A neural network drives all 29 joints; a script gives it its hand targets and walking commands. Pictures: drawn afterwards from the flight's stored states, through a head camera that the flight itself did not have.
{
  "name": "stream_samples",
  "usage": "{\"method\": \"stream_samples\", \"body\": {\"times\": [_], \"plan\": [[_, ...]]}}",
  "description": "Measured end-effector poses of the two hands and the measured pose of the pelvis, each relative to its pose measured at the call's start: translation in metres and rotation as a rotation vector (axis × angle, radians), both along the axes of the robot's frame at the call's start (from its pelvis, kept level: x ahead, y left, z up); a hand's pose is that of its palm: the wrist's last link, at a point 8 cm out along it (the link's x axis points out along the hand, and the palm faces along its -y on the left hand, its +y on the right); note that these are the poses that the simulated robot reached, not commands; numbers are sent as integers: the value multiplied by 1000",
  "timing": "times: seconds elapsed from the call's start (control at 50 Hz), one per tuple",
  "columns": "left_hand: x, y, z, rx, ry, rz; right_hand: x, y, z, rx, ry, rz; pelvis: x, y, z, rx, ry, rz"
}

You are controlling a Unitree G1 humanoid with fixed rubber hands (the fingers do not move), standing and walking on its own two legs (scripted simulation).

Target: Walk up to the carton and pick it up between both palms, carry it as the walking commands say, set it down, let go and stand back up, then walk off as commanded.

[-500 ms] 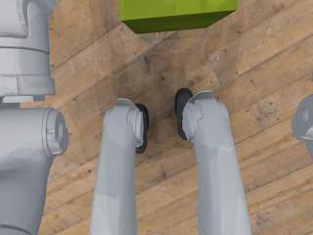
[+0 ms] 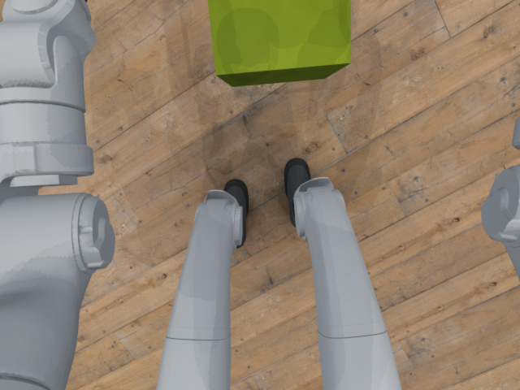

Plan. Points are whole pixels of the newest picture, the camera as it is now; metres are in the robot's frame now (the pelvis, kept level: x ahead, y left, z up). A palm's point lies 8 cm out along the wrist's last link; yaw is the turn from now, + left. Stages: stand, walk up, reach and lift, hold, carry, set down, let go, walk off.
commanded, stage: set down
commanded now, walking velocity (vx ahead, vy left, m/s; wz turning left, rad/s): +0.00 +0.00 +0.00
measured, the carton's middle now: (276, 15) +0.60 -0.05 -0.50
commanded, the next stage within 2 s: let go in 0.08 s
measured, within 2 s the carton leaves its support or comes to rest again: neither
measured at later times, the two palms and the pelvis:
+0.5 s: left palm (44, 124) +0.41 +0.20 -0.05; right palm out of the picture +0.41 -0.26 -0.05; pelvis +0.04 +0.00 +0.07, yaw +0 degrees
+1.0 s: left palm out of the picture +0.27 +0.24 +0.05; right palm out of the picture +0.28 -0.21 +0.05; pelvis +0.11 +0.02 +0.13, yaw -1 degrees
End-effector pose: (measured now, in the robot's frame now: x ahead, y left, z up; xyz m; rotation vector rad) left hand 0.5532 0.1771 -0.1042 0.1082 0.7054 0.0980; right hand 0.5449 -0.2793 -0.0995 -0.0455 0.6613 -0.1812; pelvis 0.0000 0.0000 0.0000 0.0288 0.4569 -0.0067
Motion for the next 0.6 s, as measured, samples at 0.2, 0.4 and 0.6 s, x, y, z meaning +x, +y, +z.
{"method": "stream_samples", "body": {"times": [0.2,0.4,0.6], "plan": [[-18,-4,4,29,6,-21,-13,18,3,-52,40,69,15,-7,30,-3,-26,14],[-102,11,20,121,101,-80,-90,22,17,-121,143,154,32,-6,53,-8,-108,12],[-174,25,89,99,133,-109,-182,19,90,-79,158,101,57,2,82,-22,-157,-9]]}}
